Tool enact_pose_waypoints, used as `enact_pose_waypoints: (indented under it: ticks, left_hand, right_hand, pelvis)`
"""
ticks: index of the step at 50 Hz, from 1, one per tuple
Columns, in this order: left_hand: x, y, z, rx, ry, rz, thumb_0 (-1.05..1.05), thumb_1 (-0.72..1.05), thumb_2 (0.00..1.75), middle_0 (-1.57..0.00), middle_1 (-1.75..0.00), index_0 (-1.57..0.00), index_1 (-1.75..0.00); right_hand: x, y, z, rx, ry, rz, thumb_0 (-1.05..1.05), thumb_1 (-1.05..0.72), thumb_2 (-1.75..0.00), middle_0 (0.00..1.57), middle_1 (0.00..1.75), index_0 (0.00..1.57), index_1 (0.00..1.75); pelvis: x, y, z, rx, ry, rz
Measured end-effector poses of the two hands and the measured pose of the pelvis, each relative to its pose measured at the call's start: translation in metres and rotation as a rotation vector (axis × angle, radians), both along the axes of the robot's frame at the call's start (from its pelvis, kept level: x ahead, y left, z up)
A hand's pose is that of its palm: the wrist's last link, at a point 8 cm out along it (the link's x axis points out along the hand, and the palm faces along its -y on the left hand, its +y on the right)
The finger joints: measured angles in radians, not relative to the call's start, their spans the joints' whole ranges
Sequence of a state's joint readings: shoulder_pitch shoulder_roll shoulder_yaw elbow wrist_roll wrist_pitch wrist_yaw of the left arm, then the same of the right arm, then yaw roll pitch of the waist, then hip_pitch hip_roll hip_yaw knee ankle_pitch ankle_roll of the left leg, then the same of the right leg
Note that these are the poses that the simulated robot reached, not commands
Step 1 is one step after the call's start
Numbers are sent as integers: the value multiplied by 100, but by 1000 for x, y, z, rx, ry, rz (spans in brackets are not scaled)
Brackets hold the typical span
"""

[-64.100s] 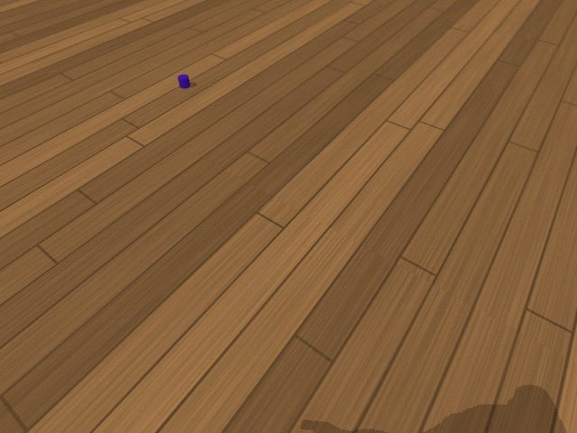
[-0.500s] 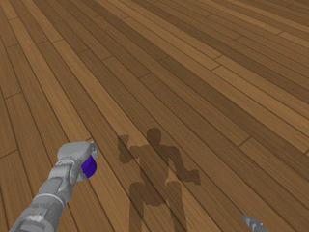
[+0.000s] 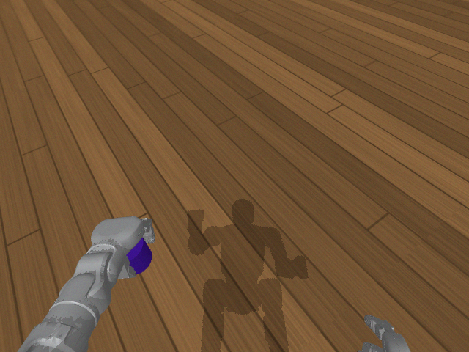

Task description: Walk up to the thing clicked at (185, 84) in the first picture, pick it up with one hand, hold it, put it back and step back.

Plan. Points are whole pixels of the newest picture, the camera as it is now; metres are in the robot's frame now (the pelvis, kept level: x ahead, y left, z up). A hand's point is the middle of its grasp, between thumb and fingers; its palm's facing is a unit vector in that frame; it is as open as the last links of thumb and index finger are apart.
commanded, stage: hold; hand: left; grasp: from above
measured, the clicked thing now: (130, 252) +0.32 +0.23 -0.07
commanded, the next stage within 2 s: crouch in 1.08 s
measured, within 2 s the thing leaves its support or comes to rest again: neither
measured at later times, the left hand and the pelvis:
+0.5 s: hand (121, 256) +0.29 +0.22 -0.02, palm faces -0.44 -0.05 -0.90, open 9.0 cm; pelvis +0.00 +0.00 +0.01, yaw +0 degrees
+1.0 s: hand (123, 253) +0.30 +0.22 -0.02, palm faces -0.43 -0.05 -0.90, open 9.0 cm; pelvis +0.00 +0.00 +0.01, yaw +0 degrees
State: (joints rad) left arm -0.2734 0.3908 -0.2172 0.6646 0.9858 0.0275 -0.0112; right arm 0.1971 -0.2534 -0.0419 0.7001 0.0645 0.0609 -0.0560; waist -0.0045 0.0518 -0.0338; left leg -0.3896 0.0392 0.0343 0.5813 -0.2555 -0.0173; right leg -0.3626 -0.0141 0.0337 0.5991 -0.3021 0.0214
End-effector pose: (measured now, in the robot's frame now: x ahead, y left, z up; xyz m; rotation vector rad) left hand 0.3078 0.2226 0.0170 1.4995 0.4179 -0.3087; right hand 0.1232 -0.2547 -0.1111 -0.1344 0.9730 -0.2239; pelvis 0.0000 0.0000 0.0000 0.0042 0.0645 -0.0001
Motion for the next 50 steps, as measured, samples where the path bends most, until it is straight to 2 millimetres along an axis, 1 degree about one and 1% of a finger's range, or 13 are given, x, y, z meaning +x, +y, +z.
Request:
enact_pose_waypoints:
  ticks: [11, 25, 40, 50]
  left_hand:
    - [-4, -1, 10, -4, -14, -9, 2, 14, 51, -51, -85, -65, -78]
    - [-9, 3, 19, -1, -9, -5, 2, 15, 49, -51, -86, -65, -78]
    - [-10, -2, 19, -10, -13, -18, 2, 15, 49, -51, -86, -66, -78]
    - [-5, -1, 21, -6, -19, -13, 2, 14, 49, -51, -86, -66, -78]
  right_hand:
    - [3, 0, 6, -3, -20, -2, 1, -91, -90, 20, 30, 20, 30]
    - [10, 8, 10, 13, -45, 14, 1, -91, -90, 20, 30, 20, 30]
    - [17, 8, 13, 13, -51, 19, 1, -91, -90, 20, 30, 20, 30]
    - [17, 7, 12, 11, -39, 11, 1, -91, -90, 20, 30, 20, 30]
  pelvis:
    - [-2, 0, 3, 1, -21, -3]
    - [-4, 1, 6, 1, -38, -6]
    - [-2, 1, 8, 2, -42, -6]
    - [0, 1, 9, 2, -41, -6]
